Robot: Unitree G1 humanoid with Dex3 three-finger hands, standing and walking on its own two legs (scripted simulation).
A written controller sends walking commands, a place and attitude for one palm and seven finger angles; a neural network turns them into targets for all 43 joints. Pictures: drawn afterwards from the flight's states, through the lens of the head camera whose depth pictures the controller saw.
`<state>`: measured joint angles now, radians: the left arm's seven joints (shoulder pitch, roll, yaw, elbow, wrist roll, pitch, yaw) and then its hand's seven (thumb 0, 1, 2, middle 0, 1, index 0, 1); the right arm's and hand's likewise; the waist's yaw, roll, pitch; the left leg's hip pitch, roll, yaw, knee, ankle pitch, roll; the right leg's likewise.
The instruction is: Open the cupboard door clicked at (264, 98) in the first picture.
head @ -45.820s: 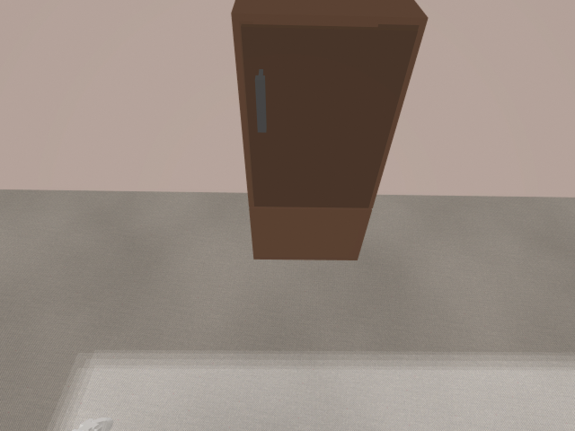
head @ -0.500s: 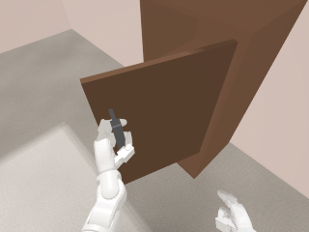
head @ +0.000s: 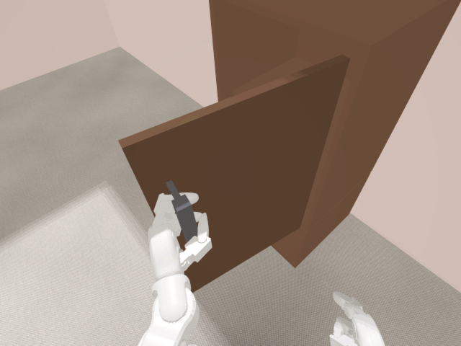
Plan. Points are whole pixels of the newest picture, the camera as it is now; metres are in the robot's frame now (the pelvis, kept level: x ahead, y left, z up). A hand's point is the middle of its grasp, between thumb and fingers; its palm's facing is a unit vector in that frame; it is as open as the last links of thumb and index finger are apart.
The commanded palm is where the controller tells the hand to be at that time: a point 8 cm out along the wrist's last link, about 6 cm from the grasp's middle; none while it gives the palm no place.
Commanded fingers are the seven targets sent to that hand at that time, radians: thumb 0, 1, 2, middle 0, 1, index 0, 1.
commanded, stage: open thumb and fingers to let go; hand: left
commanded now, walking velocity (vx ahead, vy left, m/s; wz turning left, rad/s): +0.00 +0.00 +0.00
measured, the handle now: (183, 218) +0.32 +0.10 +0.06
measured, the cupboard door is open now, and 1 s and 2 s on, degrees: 80 83 83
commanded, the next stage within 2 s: slide the hand sideways off the handle in 0.64 s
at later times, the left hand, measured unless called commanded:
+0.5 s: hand (200, 238) +0.28 +0.06 +0.07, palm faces +0.24 -0.97 -0.01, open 14.3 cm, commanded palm +0.23 +0.10 +0.06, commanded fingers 0.00 -0.50 0.30 -0.19 -0.55 -0.19 -0.55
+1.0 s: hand (197, 263) +0.24 +0.06 +0.06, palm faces -0.24 -0.97 +0.00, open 16.2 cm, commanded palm +0.23 +0.11 +0.06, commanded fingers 0.00 -0.50 0.30 -0.15 -0.30 -0.15 -0.30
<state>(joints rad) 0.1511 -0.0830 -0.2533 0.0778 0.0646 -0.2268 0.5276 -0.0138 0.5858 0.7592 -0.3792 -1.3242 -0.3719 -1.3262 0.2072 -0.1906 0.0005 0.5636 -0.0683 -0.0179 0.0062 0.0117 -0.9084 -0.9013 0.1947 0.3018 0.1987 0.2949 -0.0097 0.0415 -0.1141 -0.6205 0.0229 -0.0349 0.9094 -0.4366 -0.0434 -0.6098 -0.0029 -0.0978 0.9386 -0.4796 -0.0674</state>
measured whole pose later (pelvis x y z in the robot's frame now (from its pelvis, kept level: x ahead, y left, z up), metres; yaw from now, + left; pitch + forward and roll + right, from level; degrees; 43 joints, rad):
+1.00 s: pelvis -0.02 +0.04 -0.01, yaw -1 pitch +7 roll +0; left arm 0.11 0.06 -0.30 0.06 -0.06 -0.24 0.04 -0.02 -0.50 0.30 -0.21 -0.36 -0.16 -0.37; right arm 0.24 -0.22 0.03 0.49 0.00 -0.07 -0.01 0.01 -0.91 -0.90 0.20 0.30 0.20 0.30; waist 0.00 0.06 -0.07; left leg -0.67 0.00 -0.01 0.97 -0.43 0.00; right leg -0.64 -0.03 -0.07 0.97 -0.45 -0.02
